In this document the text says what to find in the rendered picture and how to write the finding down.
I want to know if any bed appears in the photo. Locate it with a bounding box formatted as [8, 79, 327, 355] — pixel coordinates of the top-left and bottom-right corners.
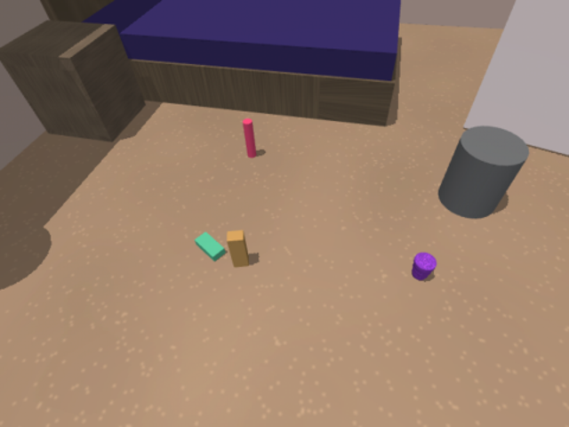
[40, 0, 401, 126]

